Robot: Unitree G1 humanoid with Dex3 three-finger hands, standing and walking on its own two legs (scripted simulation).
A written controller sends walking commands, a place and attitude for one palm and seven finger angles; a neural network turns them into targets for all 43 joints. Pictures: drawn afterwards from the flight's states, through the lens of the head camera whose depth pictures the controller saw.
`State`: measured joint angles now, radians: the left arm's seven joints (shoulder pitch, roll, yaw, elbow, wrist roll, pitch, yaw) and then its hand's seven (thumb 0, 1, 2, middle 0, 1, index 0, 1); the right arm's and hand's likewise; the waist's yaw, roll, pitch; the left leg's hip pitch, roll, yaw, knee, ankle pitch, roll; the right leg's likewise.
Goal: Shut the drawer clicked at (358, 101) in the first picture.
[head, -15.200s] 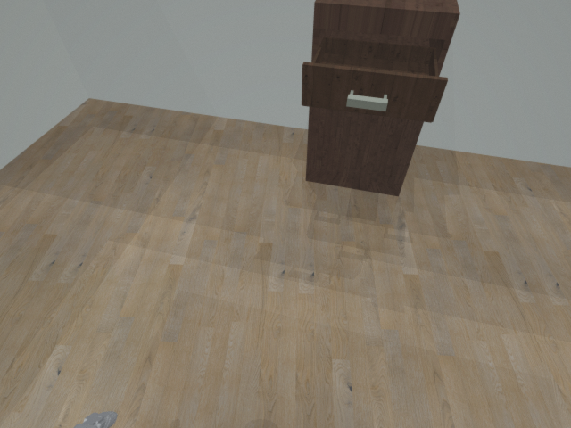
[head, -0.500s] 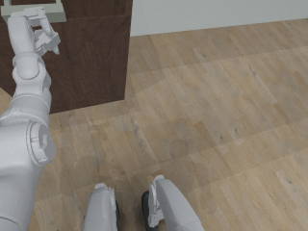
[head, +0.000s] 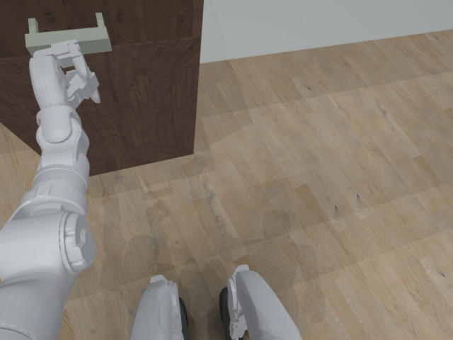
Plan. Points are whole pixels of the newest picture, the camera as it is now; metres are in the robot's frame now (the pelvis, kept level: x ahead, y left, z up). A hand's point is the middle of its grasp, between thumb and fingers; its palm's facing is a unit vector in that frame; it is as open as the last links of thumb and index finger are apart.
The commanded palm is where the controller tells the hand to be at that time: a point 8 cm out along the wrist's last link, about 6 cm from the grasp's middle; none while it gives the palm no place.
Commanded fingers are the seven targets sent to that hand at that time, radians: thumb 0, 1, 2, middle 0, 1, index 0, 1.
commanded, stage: pull the fist back off the drawer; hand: left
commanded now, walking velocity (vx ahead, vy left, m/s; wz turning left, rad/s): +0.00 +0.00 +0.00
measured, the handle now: (69, 32) +0.64 +0.21 +0.04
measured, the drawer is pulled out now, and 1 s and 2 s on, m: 0.00 0.00 0.00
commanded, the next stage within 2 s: draw the hand back to the body in 0.14 s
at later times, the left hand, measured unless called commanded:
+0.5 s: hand (76, 108) +0.46 +0.17 +0.09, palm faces +0.19 -0.98 -0.03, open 3.3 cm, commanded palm +0.41 +0.22 +0.10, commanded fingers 0.00 0.90 0.90 -1.40 -1.60 -1.40 -1.60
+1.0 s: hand out of the picture +0.32 +0.20 +0.19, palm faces +0.25 -0.93 -0.28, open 3.3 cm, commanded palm +0.27 +0.25 +0.21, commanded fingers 0.00 0.90 0.90 -1.40 -1.60 -1.40 -1.60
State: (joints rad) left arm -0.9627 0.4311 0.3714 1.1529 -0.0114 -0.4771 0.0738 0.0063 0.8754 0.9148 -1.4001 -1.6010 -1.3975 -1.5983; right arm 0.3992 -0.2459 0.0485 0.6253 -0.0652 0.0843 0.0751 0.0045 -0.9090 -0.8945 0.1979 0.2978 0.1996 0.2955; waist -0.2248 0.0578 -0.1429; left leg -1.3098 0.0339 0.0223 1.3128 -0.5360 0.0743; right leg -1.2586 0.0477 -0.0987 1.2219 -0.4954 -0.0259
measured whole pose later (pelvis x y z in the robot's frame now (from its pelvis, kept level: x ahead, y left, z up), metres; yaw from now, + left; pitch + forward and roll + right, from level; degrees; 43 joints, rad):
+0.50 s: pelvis +0.05 +0.00 +0.05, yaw +1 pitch +22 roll -3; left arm -0.39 0.21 0.20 0.61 -0.12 -0.42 0.07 0.01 0.90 0.90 -1.40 -1.60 -1.40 -1.60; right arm 0.32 -0.22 0.01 0.56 0.01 0.14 0.05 0.01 -0.91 -0.89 0.20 0.30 0.20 0.30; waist -0.08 0.05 -0.15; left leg -0.93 0.02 0.05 1.06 -0.52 0.06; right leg -0.90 0.05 -0.05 1.00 -0.49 -0.02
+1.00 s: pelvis +0.05 -0.01 +0.12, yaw +4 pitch +3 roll -1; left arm 0.13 0.30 0.08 0.06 -0.08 -0.07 0.09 0.01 0.90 0.90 -1.40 -1.60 -1.40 -1.60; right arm 0.19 -0.25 0.04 0.51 0.05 0.06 -0.08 0.01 -0.91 -0.90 0.20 0.30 0.20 0.30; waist 0.01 0.06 -0.05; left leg -0.31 -0.02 0.04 0.61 -0.35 0.05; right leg -0.29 0.03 -0.05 0.58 -0.34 -0.04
